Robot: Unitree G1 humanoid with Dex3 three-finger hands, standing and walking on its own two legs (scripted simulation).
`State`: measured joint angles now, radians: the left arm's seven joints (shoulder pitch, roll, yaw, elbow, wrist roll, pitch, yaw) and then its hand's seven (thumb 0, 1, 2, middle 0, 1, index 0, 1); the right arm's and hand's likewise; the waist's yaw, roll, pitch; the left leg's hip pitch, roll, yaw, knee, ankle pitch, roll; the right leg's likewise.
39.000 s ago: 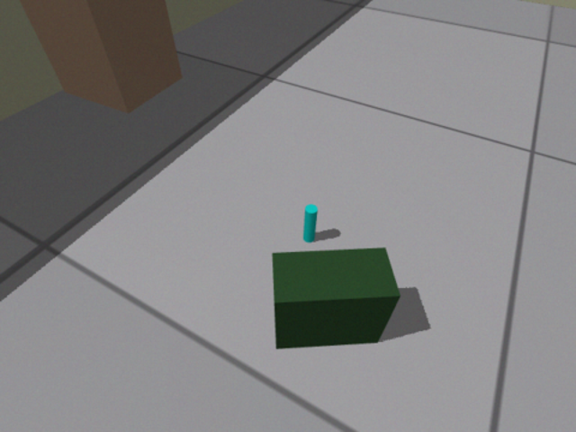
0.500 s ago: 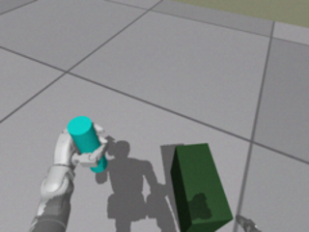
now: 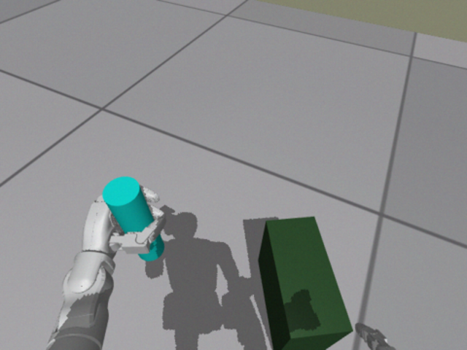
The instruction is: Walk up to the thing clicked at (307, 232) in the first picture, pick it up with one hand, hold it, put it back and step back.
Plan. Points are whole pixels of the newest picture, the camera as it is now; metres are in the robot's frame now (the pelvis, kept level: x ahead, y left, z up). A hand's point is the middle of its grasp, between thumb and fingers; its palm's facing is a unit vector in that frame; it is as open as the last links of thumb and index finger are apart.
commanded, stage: hold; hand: left
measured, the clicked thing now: (138, 224) +0.33 +0.18 +0.05
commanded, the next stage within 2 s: crouch in 1.12 s
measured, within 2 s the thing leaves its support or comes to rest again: neither
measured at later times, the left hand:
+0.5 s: hand (140, 220) +0.33 +0.17 +0.06, palm faces -0.01 -1.00 +0.01, open 6.8 cm
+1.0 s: hand (138, 223) +0.32 +0.17 +0.06, palm faces -0.01 -1.00 +0.01, open 6.8 cm
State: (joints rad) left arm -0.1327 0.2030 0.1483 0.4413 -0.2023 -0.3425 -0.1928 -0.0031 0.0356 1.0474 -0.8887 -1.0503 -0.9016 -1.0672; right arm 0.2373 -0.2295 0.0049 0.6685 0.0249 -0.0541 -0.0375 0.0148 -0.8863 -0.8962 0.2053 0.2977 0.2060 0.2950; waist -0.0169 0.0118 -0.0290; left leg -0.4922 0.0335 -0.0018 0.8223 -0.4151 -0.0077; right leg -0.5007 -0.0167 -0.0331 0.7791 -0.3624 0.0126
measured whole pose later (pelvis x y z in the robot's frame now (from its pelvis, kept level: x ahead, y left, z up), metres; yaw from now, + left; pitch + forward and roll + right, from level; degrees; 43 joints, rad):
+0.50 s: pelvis +0.00 +0.00 +0.00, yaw +0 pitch +5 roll -1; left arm -0.16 0.21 0.15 0.48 -0.20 -0.35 -0.19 0.00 0.04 1.04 -0.89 -1.05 -0.90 -1.07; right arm 0.25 -0.23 0.00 0.67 0.02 -0.05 -0.03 0.01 -0.88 -0.90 0.21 0.30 0.21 0.29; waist -0.02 0.01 -0.03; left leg -0.50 0.03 0.00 0.83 -0.42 0.00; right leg -0.50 -0.02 -0.03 0.78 -0.36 0.02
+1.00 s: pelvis +0.00 +0.01 +0.00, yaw +0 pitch +5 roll -1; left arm -0.15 0.21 0.15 0.47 -0.20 -0.35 -0.19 0.00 0.04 1.04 -0.88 -1.05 -0.90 -1.08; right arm 0.24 -0.23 0.00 0.67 0.02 -0.06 -0.03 0.01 -0.89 -0.90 0.21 0.30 0.21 0.29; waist -0.02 0.01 -0.04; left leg -0.50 0.03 0.00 0.83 -0.42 0.00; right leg -0.50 -0.02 -0.03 0.78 -0.36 0.02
